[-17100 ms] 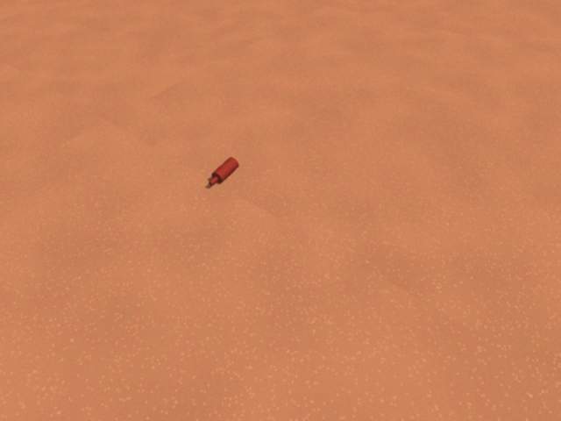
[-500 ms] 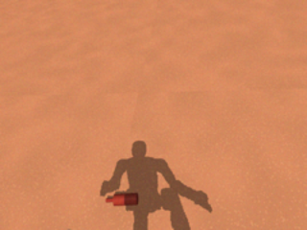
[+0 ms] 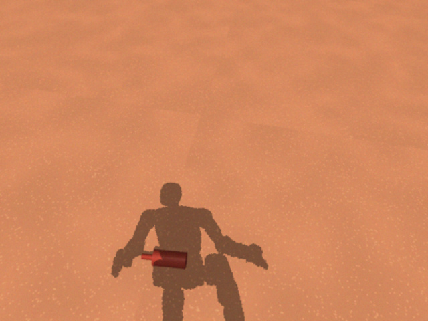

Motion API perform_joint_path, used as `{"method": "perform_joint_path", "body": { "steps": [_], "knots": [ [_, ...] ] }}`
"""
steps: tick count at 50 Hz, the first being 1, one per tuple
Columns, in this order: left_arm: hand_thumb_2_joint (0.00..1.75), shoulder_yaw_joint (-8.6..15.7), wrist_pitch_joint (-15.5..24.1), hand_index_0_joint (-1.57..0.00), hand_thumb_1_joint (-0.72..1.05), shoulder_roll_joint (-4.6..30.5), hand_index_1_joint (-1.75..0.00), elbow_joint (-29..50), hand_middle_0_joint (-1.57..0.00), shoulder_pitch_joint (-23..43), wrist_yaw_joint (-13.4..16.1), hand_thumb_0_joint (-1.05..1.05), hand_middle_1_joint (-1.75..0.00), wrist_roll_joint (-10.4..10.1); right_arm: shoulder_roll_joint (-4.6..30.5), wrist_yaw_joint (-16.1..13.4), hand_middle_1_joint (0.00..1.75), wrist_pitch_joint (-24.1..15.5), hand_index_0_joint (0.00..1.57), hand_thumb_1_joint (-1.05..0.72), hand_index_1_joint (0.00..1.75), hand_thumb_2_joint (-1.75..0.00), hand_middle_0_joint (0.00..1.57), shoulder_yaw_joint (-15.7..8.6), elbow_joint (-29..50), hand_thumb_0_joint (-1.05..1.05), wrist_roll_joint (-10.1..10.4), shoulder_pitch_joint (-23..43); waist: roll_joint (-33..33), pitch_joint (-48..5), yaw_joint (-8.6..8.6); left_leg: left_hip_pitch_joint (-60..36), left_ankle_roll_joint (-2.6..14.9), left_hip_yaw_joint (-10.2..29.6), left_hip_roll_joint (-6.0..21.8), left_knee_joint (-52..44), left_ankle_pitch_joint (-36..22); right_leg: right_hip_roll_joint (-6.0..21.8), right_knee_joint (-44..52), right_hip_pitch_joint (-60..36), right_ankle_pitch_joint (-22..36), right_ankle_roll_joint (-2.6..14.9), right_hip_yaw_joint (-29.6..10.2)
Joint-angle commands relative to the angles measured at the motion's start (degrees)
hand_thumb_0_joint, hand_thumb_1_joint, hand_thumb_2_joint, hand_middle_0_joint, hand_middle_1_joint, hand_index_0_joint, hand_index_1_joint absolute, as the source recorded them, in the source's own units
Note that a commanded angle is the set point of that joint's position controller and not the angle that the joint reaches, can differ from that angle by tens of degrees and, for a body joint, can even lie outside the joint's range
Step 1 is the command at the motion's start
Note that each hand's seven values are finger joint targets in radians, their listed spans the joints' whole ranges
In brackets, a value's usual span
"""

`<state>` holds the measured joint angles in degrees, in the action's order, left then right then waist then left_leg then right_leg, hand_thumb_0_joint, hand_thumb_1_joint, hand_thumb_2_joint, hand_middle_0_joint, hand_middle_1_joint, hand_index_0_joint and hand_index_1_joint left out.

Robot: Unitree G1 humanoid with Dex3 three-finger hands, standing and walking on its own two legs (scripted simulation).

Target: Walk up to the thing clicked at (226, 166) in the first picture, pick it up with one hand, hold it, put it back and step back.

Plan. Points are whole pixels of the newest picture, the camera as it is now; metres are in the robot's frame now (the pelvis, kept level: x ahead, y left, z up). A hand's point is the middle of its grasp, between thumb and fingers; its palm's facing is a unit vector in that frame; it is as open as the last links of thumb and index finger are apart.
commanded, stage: walk up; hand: left
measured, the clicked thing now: (164, 258) +0.49 +0.22 -0.72
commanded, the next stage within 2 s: stand in 0.58 s
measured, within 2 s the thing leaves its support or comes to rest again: neither
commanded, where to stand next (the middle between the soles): +0.09 -0.02 m, yaw -3 degrees
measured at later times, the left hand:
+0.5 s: hand out of the picture +0.07 +0.28 -0.15, palm faces -0.05 -0.93 -0.38, open 7.4 cm
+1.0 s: hand out of the picture +0.15 +0.21 -0.12, palm faces -0.11 -0.93 -0.34, open 7.4 cm
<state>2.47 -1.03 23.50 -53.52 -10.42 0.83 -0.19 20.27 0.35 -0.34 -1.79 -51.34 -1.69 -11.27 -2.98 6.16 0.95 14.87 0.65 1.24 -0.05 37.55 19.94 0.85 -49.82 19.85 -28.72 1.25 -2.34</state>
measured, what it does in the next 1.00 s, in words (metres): steps on the spot: right foot, then right foot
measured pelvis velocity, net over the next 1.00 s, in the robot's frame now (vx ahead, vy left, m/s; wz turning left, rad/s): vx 0.02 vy -0.03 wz -0.05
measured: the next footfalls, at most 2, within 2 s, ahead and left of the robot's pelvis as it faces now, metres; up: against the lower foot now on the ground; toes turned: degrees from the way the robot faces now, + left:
right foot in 0.10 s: +0.02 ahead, -0.14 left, +0.00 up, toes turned -2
right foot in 0.56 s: +0.06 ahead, -0.15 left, +0.00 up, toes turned -2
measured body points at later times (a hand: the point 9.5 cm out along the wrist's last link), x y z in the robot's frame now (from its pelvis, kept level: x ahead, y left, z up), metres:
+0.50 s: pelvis +0.00 +0.00 +0.01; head +0.02 +0.01 +0.46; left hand +0.07 +0.33 -0.12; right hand +0.07 -0.31 -0.10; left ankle +0.03 +0.12 -0.72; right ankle +0.01 -0.14 -0.70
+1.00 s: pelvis +0.02 -0.03 +0.02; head +0.02 -0.03 +0.47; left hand +0.15 +0.26 -0.10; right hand +0.06 -0.33 -0.11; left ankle +0.03 +0.11 -0.72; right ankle +0.03 -0.15 -0.72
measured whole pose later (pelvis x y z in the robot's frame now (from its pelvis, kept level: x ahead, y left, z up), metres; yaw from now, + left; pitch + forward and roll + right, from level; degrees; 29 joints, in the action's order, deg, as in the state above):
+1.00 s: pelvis +0.02 -0.03 +0.02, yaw -3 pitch -3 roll +0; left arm -1.0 1.6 20.0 -62.3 -3.5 -0.7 0.3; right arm 20.6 1.1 -1.0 -0.7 -64.9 -0.6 -7.4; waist -0.2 3.8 -1.7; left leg 5.9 -1.9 -2.1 2.4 19.2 9.9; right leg 0.5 -21.5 7.7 -10.5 -0.3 -1.1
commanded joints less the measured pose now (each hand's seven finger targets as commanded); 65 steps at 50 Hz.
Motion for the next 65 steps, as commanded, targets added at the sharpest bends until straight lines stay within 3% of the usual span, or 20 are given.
{"method": "perform_joint_path", "body": {
  "steps": [1, 5, 6, 7, 8, 9, 11, 14, 15, 16, 18, 21, 27, 28, 29, 30, 32, 35, 53, 65],
  "knots": [
    [0.90, 2.1, 2.5, -0.20, 0.90, 9.5, -0.30, 2.9, -0.20, 1.6, 0.0, 0.00, -0.30, 0.4, 16.9, -1.0, 0.30, -1.8, 0.20, -0.90, 0.30, -0.90, 0.20, -4.4, 3.0, 0.00, 0.1, -0.7, 15.0, -5.9, -2.32, -6.9, 10.17, 13.4, 13.4, -11.0, -25.5, 0.0, 9.3, -0.4, -0.2, -0.53, 2.7],
    [0.90, 2.5, 3.9, -0.20, 0.90, 9.6, -0.30, 0.7, -0.20, -3.7, -0.1, 0.00, -0.30, 1.6, 16.5, -0.4, 0.30, -1.3, 0.20, -0.90, 0.30, -0.90, 0.20, -4.2, 4.5, 0.00, 1.1, 1.7, 10.2, -7.3, 0.57, -2.9, 8.28, 10.4, 11.3, -5.7, -18.3, -1.1, 26.0, -11.4, 9.9, 1.75, 3.0],
    [0.90, 3.2, 4.5, -0.20, 0.90, 11.7, -0.30, 0.3, -0.20, -5.9, 0.1, 0.00, -0.30, 2.0, 14.6, -0.4, 0.30, -1.4, 0.20, -0.90, 0.30, -0.90, 0.20, -3.6, 5.3, 0.00, 1.6, 2.3, 5.2, -8.5, 1.49, 2.3, 5.96, 8.4, 8.6, -0.9, -16.2, 2.2, 26.9, -17.3, 12.3, 3.52, -3.7],
    [0.90, 3.8, 4.8, -0.20, 0.90, 15.3, -0.30, 0.3, -0.20, -6.4, 0.0, 0.00, -0.30, 2.3, 12.2, -0.2, 0.30, -1.6, 0.20, -0.90, 0.30, -0.90, 0.20, -2.9, 6.5, 0.00, 2.0, 4.6, -3.8, -7.0, 1.94, 11.9, 2.92, 1.8, 1.0, 7.0, -5.1, 9.5, 29.6, -19.9, 10.0, 7.74, -16.4],
    [0.90, 4.2, 4.6, -0.20, 0.90, 17.5, -0.30, 0.9, -0.20, -4.6, -0.5, 0.00, -0.30, 2.1, 12.8, -0.5, 0.30, -1.6, 0.20, -0.90, 0.30, -0.90, 0.20, -3.3, 6.2, 0.00, 1.3, 5.4, -5.8, -3.1, 1.74, 13.6, 1.67, -2.3, -0.9, 10.6, 10.9, 18.0, 32.6, -13.9, 4.5, 13.38, -24.1],
    [0.90, 4.2, 4.5, -0.20, 0.90, 17.2, -0.30, 2.2, -0.20, -3.3, -1.0, 0.00, -0.30, 2.1, 14.3, -0.5, 0.30, -1.8, 0.20, -0.90, 0.30, -0.90, 0.20, -3.8, 5.4, 0.00, 0.9, 4.2, -5.2, -0.6, 1.16, 11.8, 1.52, -0.3, 0.8, 12.5, 15.1, 20.3, 32.6, -9.4, 6.5, 15.66, -25.3],
    [0.90, 3.8, 4.3, -0.20, 0.90, 14.9, -0.30, 3.2, -0.20, -2.1, -1.3, 0.00, -0.30, 1.8, 14.0, 0.0, 0.30, -3.0, 0.20, -0.90, 0.30, -0.90, 0.20, -3.7, 4.6, 0.00, 0.9, 3.1, -4.6, 0.4, -0.04, 10.1, 2.32, -0.4, 1.4, 3.7, 13.2, 16.2, 29.7, -9.5, 13.7, 12.75, -16.0],
    [0.90, 1.9, 3.9, -0.20, 0.90, 10.9, -0.30, 4.4, -0.20, 2.4, -1.5, 0.00, -0.30, 1.2, 12.1, -0.1, 0.30, -3.9, 0.20, -0.90, 0.30, -0.90, 0.20, -4.1, 1.3, 0.00, 0.8, -3.9, -2.4, -4.1, -4.25, -10.2, 1.92, -0.6, 0.9, -11.9, -8.6, 8.1, 18.3, 1.1, 26.6, 5.25, -4.1],
    [0.90, 1.0, 3.6, -0.20, 0.90, 7.9, -0.30, 5.1, -0.20, 2.7, -1.5, 0.00, -0.30, 0.6, 15.2, -0.6, 0.30, -4.1, 0.20, -0.90, 0.30, -0.90, 0.20, -4.9, 0.9, 0.00, 0.2, -6.0, 4.6, -5.4, -5.14, -15.6, 3.46, 11.0, 8.3, -17.3, -12.8, 2.6, 8.0, 7.5, 23.8, 1.62, -0.5],
    [0.90, 0.8, 2.8, -0.20, 0.90, 6.4, -0.30, 4.8, -0.20, 1.7, -1.2, 0.00, -0.30, 0.1, 17.5, -1.0, 0.30, -4.4, 0.20, -0.90, 0.30, -0.90, 0.20, -5.0, 1.8, 0.00, 0.0, -4.7, 9.1, -6.1, -3.67, -14.9, 8.48, 26.3, 19.5, -22.1, -11.7, -2.5, 2.4, 10.7, 2.5, -0.48, 0.5],
    [0.90, 2.1, 1.6, -0.20, 0.90, 11.1, -0.30, 3.1, -0.20, -1.7, -0.6, 0.00, -0.30, 0.1, 18.5, -1.0, 0.30, -4.4, 0.20, -0.90, 0.30, -0.90, 0.20, -5.2, 2.4, 0.00, 0.7, -0.5, 3.9, -3.9, -1.40, -4.1, 14.12, 24.4, 22.3, -21.6, -5.2, 0.8, -2.3, 3.1, -4.7, 0.37, -4.4],
    [0.90, 1.8, 1.6, -0.20, 0.90, 9.8, -0.30, 0.4, -0.20, -4.7, -1.0, 0.00, -0.30, 0.1, 15.7, -1.3, 0.30, -4.5, 0.20, -0.90, 0.30, -0.90, 0.20, -3.9, 3.1, 0.00, 0.5, 4.6, 7.9, -2.5, 0.46, -2.8, 9.50, 13.4, 16.4, -20.3, -8.6, 1.3, 2.6, 1.2, -0.6, 0.85, -4.8],
    [0.90, 1.6, 2.4, -0.20, 0.90, 8.9, -0.30, -2.0, -0.20, -5.3, -0.3, 0.00, -0.30, 0.2, 14.5, -0.9, 0.30, -2.0, 0.20, -0.90, 0.30, -0.90, 0.20, -2.9, 1.7, 0.00, 1.3, 6.5, 12.4, -5.4, 1.57, 0.6, 5.52, 4.0, 11.5, -11.0, -19.0, 0.0, 23.4, -12.0, 17.4, -0.01, 1.3],
    [0.90, 1.9, 2.8, -0.20, 0.90, 10.3, -0.30, -2.3, -0.20, -4.8, -0.1, 0.00, -0.30, 0.5, 12.9, -0.8, 0.30, -1.5, 0.20, -0.90, 0.30, -0.90, 0.20, -2.4, 1.7, 0.00, 2.0, 6.5, 9.1, -5.9, 1.63, 1.9, 3.44, 2.6, 9.6, -8.7, -16.6, 1.6, 24.6, -14.0, 24.0, 0.54, -2.0],
    [0.90, 1.3, 3.6, -0.20, 0.90, 13.2, -0.30, -1.5, -0.20, -2.0, -0.3, 0.00, -0.30, 1.4, 10.5, -0.6, 0.30, -1.5, 0.20, -0.90, 0.30, -0.90, 0.20, -1.7, 0.7, 0.00, 2.5, 4.7, -0.7, -7.7, -0.62, 2.8, 0.26, 0.5, 4.6, -5.8, -8.6, 10.4, 31.5, -14.5, 26.8, 2.58, -13.0],
    [0.90, 1.7, 3.9, -0.20, 0.90, 16.0, -0.30, -0.9, -0.20, 1.9, -0.4, 0.00, -0.30, 1.2, 10.4, -0.7, 0.30, -0.9, 0.20, -0.90, 0.30, -0.90, 0.20, -1.6, 0.0, 0.00, 2.7, 3.7, -1.8, -6.7, -2.96, -2.6, -0.42, 0.0, 2.4, -6.7, 0.0, 14.9, 34.4, -6.2, 19.1, 5.78, -18.3],
    [0.90, 0.7, 3.1, -0.20, 0.90, 14.3, -0.30, -1.5, -0.20, 7.4, -0.7, 0.00, -0.30, 1.3, 11.1, -0.2, 0.30, -0.4, 0.20, -0.90, 0.30, -0.90, 0.20, -1.7, -3.4, 0.00, 2.2, 2.1, -2.5, -3.4, -4.06, -10.4, 0.67, 0.8, 3.4, -11.4, 2.9, 11.3, 34.6, 2.5, 5.0, 4.91, -13.3],
    [0.90, -0.6, 3.6, -0.20, 0.90, 10.9, -0.30, -2.3, -0.20, 7.0, -0.7, 0.00, -0.30, 0.3, 12.8, 0.2, 0.30, -1.1, 0.20, -0.90, 0.30, -0.90, 0.20, -1.9, -5.3, 0.00, 1.3, 5.2, -2.5, -5.5, -2.11, -8.1, 1.34, 2.5, 5.7, -14.5, -9.4, 7.4, 32.8, -7.0, 18.2, 0.66, -6.8],
    [0.90, -0.7, 3.7, -0.20, 0.90, 9.6, -0.30, -7.0, -0.20, 9.0, -0.7, 0.00, -0.30, 0.3, 12.1, -0.1, 0.30, -1.9, 0.20, -0.90, 0.30, -0.90, 0.20, -1.0, -10.9, 0.00, 1.4, 8.3, 2.6, -8.7, -1.19, -10.8, -0.45, 1.9, 8.1, -21.5, -17.7, 6.7, 32.8, -13.8, 29.5, -0.01, -4.0],
    [0.90, -0.7, 3.5, -0.20, 0.90, 9.5, -0.30, -7.9, -0.20, 8.6, -0.5, 0.00, -0.30, 0.3, 12.2, -0.2, 0.30, -1.4, 0.20, -0.90, 0.30, -0.90, 0.20, -0.9, -11.5, 0.00, 1.3, 8.8, 3.0, -8.3, -1.61, -10.8, -0.26, 1.8, 8.3, -21.9, -16.2, 6.4, 33.8, -12.9, 28.1, -0.28, -3.7]
  ]
}}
